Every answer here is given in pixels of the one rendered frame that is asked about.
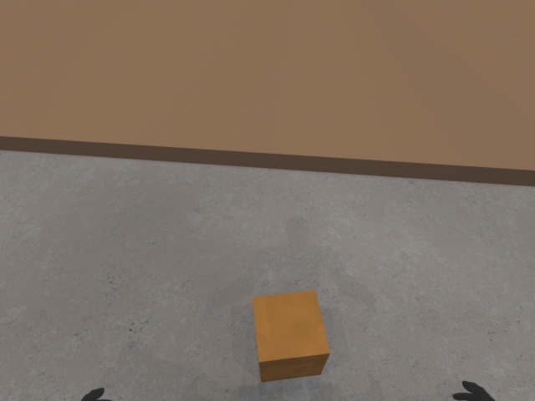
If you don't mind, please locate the carton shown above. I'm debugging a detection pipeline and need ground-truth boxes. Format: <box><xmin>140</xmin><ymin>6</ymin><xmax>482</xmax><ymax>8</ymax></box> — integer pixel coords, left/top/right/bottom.
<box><xmin>253</xmin><ymin>290</ymin><xmax>330</xmax><ymax>383</ymax></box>

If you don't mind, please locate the right robot hand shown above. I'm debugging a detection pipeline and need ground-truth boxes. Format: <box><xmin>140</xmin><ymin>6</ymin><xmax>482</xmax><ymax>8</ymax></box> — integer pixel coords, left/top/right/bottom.
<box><xmin>453</xmin><ymin>381</ymin><xmax>495</xmax><ymax>401</ymax></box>

